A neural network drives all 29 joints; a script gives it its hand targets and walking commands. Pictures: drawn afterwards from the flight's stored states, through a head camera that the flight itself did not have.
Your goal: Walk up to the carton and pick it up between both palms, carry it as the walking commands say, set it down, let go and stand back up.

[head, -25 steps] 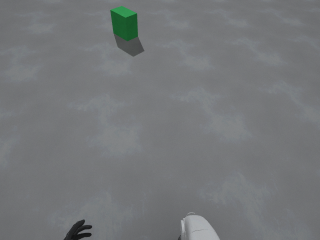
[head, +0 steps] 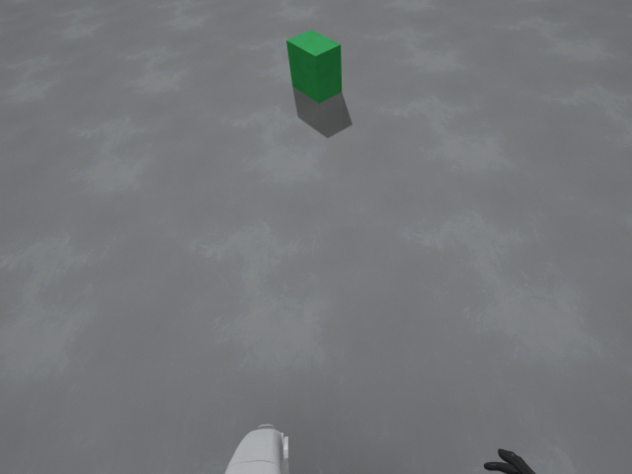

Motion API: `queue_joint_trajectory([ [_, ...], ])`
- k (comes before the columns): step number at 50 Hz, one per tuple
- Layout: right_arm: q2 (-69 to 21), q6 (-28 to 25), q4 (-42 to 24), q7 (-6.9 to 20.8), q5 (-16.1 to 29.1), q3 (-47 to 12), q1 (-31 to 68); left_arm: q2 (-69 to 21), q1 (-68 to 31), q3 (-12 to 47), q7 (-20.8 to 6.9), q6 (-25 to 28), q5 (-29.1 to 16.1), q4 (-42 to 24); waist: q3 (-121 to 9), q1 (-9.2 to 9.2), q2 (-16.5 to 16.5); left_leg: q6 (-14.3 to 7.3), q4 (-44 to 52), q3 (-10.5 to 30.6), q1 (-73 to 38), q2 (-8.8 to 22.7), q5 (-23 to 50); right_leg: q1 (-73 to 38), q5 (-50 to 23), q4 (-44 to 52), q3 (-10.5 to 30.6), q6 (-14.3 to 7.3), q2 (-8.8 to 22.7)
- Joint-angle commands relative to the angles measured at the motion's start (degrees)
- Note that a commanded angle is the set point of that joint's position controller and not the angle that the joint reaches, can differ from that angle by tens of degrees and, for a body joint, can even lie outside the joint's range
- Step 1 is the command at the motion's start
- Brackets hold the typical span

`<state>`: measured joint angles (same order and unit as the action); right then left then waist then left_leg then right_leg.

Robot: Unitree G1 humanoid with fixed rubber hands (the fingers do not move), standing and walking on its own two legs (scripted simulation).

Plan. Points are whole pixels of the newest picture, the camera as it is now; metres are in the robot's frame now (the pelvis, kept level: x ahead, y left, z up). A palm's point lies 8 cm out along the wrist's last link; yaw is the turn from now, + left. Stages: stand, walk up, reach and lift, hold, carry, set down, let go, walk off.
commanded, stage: walk up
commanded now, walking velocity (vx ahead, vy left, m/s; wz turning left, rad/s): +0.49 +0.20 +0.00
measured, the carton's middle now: (314, 66) +2.23 +0.15 -0.64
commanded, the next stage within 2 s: none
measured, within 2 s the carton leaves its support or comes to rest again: neither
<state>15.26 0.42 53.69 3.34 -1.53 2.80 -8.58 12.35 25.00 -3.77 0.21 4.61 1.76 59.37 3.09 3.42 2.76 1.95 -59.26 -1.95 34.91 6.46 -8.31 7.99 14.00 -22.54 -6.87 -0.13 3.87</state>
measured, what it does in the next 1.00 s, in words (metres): walks ahead: left foot, then right foot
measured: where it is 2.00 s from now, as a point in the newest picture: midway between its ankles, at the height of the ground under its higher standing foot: (321, 262)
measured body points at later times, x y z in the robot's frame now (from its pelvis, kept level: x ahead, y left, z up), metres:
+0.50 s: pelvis +0.24 +0.09 +0.00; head +0.27 +0.12 +0.45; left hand +0.33 +0.34 -0.15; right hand +0.20 -0.18 -0.12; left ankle +0.23 +0.18 -0.75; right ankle +0.30 -0.09 -0.66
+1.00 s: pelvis +0.49 +0.03 +0.00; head +0.52 -0.01 +0.45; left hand +0.47 +0.29 -0.12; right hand +0.55 -0.22 -0.17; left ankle +0.51 +0.21 -0.65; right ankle +0.49 -0.07 -0.75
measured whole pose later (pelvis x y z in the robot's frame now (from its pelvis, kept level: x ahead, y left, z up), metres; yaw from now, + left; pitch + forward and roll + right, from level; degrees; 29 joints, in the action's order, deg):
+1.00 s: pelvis +0.49 +0.03 +0.00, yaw +1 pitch +0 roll +2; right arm 14.8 -0.7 57.5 2.2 -1.8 3.1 -13.0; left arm 12.0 20.6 -3.7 0.1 5.1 1.1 60.4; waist 2.7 1.3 2.9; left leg 1.8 -62.9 -1.9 31.9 7.0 -10.1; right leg 10.3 13.1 -23.5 -7.7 -1.1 4.3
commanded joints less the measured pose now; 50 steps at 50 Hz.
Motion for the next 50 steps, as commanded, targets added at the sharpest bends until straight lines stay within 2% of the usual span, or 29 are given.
queue_joint_trajectory([
  [1,0.3,0.1,-3.5,1.0,0.3,-0.4,3.6,7.5,1.9,-1.5,0.3,0.6,0.1,-3.2,3.8,-0.69,-11.2,1.0,10.0,0.3,1.1,0.6,3.9,1.2,-15.4,12.4,9.0,-5.0,13.3],
  [6,-0.1,-0.7,-6.1,1.6,1.1,-1.1,11.9,9.0,4.3,-2.0,0.7,0.2,-0.4,-2.8,4.2,0.25,-12.9,0.0,22.9,-1.2,-3.3,-0.1,3.6,-2.7,-12.9,13.5,6.4,-4.7,13.9],
  [8,0.1,-1.7,-5.5,1.1,1.1,-0.9,10.0,9.1,3.3,-1.7,0.1,0.0,-0.8,-2.8,2.4,-1.06,-16.8,-0.9,26.5,-4.3,-12.2,-1.6,0.6,-0.5,-5.8,13.0,2.6,-4.7,11.1],
  [9,1.2,-2.1,-4.6,0.7,0.8,-0.4,8.3,9.6,3.8,-1.6,0.0,-0.3,-1.0,-2.6,2.1,-1.84,-15.3,-1.1,27.8,-6.2,-16.3,-2.3,-1.0,0.6,-5.8,11.0,2.6,-4.9,11.3],
  [11,4.9,-3.4,-0.3,-0.6,-0.2,1.6,-3.1,8.6,4.9,-0.7,0.0,-0.7,-1.1,-2.8,-4.1,-5.68,-3.4,-3.3,32.8,-8.1,-32.2,-4.0,-2.9,3.4,-11.7,-7.4,-0.3,-3.6,7.8],
  [12,9.4,-4.3,2.8,-1.5,-1.0,3.2,-13.9,5.8,5.3,0.4,0.0,-0.7,-1.2,-4.1,-10.7,-9.65,7.8,-6.1,35.8,5.9,-44.8,4.9,-11.0,14.4,-2.7,-27.0,-1.2,-1.6,4.3],
  [13,16.3,-4.1,3.4,-2.4,-0.7,4.8,-19.2,3.4,4.7,0.6,0.1,-0.2,-0.3,-7.0,-15.7,-10.89,22.7,-10.8,47.8,33.1,-51.8,20.6,-19.9,29.5,18.4,-44.0,1.7,-0.1,-2.1],
  [14,15.1,-3.9,2.8,-2.4,-0.1,4.0,-17.4,5.3,1.2,-0.2,0.4,-0.7,-0.2,-5.7,-14.5,-9.11,10.2,-11.4,48.4,35.1,-48.8,22.6,-22.7,33.7,16.6,-52.5,8.1,-0.6,1.6],
  [15,12.5,-4.4,2.2,-2.4,0.0,3.3,-14.6,5.3,-0.5,-0.4,0.0,-0.7,-0.8,-4.7,-10.1,-6.98,0.8,-9.6,47.1,32.0,-43.4,22.0,-13.6,35.1,10.3,-53.4,10.1,-0.7,4.0],
  [16,8.3,-5.0,2.2,-2.3,0.0,2.1,-11.0,3.9,-1.1,-0.2,-0.6,-0.7,-1.0,-4.3,-6.1,-5.06,-1.4,-8.1,46.2,22.9,-36.9,17.6,-3.6,32.6,4.4,-50.2,10.5,-0.2,6.2],
  [17,5.3,-5.5,2.1,-2.3,0.3,1.3,-8.2,3.1,-0.8,0.0,-1.1,-1.0,-0.7,-3.9,-3.7,-4.01,1.1,-7.3,46.3,16.0,-31.8,13.6,2.1,29.5,1.4,-47.3,9.3,0.6,6.9],
  [19,2.7,-6.4,2.8,-2.4,0.7,0.1,-8.1,2.4,-0.7,-0.2,-1.6,-2.5,-0.1,-3.6,-2.8,-3.08,5.5,-6.8,47.1,9.4,-27.4,10.1,7.7,24.8,-1.3,-44.5,7.6,2.0,5.7],
  [22,3.0,-6.8,4.0,-2.6,0.3,0.3,-11.8,2.9,-5.8,-0.3,-2.3,-4.1,0.3,-4.6,-0.9,-3.25,5.2,-7.4,48.0,5.8,-27.9,10.2,10.4,26.9,-6.2,-41.8,6.0,2.6,4.5],
  [29,3.3,-6.4,4.9,-3.4,-0.2,1.4,-18.8,2.8,-21.7,0.3,-3.6,-4.6,-0.2,-8.5,5.9,-6.68,6.1,-7.1,52.0,2.7,-30.9,10.6,7.3,28.4,-12.1,-22.5,3.2,2.7,3.0],
  [30,3.4,-6.4,4.9,-3.4,-0.2,1.5,-18.8,2.8,-23.2,0.5,-3.6,-4.3,-0.4,-8.9,6.1,-6.90,7.2,-6.8,52.2,1.5,-31.0,10.0,6.9,26.7,-12.3,-19.6,2.8,2.3,2.7],
  [32,2.9,-5.8,6.1,-3.6,-0.2,1.3,-19.3,2.3,-25.4,0.5,-3.5,-3.5,0.0,-10.1,5.3,-6.90,12.9,-6.3,52.2,-3.4,-28.2,5.8,1.5,18.7,-9.8,-14.9,1.0,1.2,1.2],
  [34,2.6,-5.3,7.1,-3.8,-0.1,1.3,-20.9,2.3,-25.5,0.4,-2.9,-2.9,-0.4,-9.3,5.4,-6.98,8.8,-7.5,50.2,-1.5,-28.7,7.7,4.3,16.4,-6.9,-12.8,-1.1,0.7,-0.3],
  [35,3.3,-5.1,7.5,-3.8,0.2,1.5,-21.1,2.5,-24.2,0.5,-2.6,-2.5,-0.3,-8.7,4.6,-6.52,7.0,-7.7,47.2,-1.3,-30.0,8.6,9.4,15.0,-4.7,-11.0,-1.8,0.1,-1.0],
  [36,4.1,-4.9,7.9,-3.9,0.6,1.5,-21.0,3.1,-21.0,0.4,-2.2,-2.0,-0.1,-7.8,2.5,-5.26,4.8,-7.2,41.7,-2.0,-31.0,8.7,16.2,11.5,-4.0,-7.9,-2.5,-0.7,-1.4],
  [37,4.3,-4.6,8.2,-3.8,0.9,1.3,-20.7,4.4,-14.4,0.0,-1.7,-1.3,0.1,-5.7,-1.7,-2.73,1.2,-6.3,30.8,-4.1,-29.6,7.0,21.7,3.2,-5.4,-3.3,-3.0,-1.9,-0.6],
  [38,3.1,-4.5,7.7,-3.7,1.0,0.8,-21.9,8.3,-5.0,-1.7,-0.9,-0.2,0.1,-3.1,-9.4,0.60,-3.8,-5.2,15.4,-4.1,-20.8,5.0,16.2,-10.0,-4.2,-5.2,2.8,-3.1,4.1],
  [39,-1.3,-5.0,6.3,-3.6,1.6,-0.9,-24.9,16.3,3.8,-4.2,0.0,0.2,0.6,-1.5,-16.0,3.12,-20.9,-1.8,-3.9,-3.9,-1.9,-4.9,-14.3,-23.6,-4.3,0.6,31.6,-7.3,22.5],
  [40,1.2,-4.5,6.3,-3.6,1.5,0.3,-22.7,19.0,7.9,-3.6,0.5,-0.7,0.3,-0.1,-17.7,2.12,-13.4,-1.5,-13.8,5.4,3.1,-4.4,-22.6,-23.0,-5.7,4.8,45.0,-7.3,28.7],
  [41,2.4,-4.2,6.0,-3.5,1.1,0.6,-19.5,16.2,3.0,-2.7,0.6,-0.8,-0.1,-0.9,-13.7,0.32,-8.9,-1.1,-15.7,7.9,2.2,-1.1,-18.4,-16.7,-6.1,5.4,38.4,-7.4,26.1],
  [42,1.6,-4.1,6.3,-3.2,0.7,0.2,-17.6,12.2,-2.6,-1.9,0.5,-0.5,-0.5,-1.7,-8.1,-1.58,-7.9,-0.8,-14.7,7.0,1.1,0.9,-13.4,-9.5,-9.7,6.4,30.5,-6.7,22.3],
  [43,0.1,-3.8,6.1,-2.8,0.4,0.1,-16.4,8.2,-6.5,-1.3,0.4,-0.1,-0.9,-2.2,-4.2,-2.76,-9.4,-0.7,-12.5,5.5,-0.5,2.5,-10.0,-3.5,-12.2,7.6,22.3,-5.8,18.7],
  [44,-0.4,-3.0,5.8,-2.3,0.1,0.3,-16.1,5.9,-8.3,-0.9,0.2,0.3,-1.0,-2.0,-2.3,-3.99,-10.4,-0.8,-10.7,4.3,-2.6,2.4,-7.8,0.1,-14.8,7.9,16.9,-4.7,15.6],
  [46,-1.5,-1.5,5.4,-1.5,-0.3,0.0,-15.5,5.5,-5.9,-0.7,0.0,1.0,-0.9,-1.1,-1.9,-4.53,-12.1,-0.6,-8.3,2.3,-3.2,1.7,-3.7,1.4,-18.6,8.1,12.0,-3.7,13.7],
  [50,-1.2,-0.3,2.3,-0.2,-0.5,0.1,-7.4,6.1,-0.8,-1.1,0.0,1.3,-0.5,-0.8,0.7,-2.91,-12.2,0.3,-1.6,0.0,1.1,1.8,2.3,0.2,-20.6,10.0,9.1,-4.2,13.5],
])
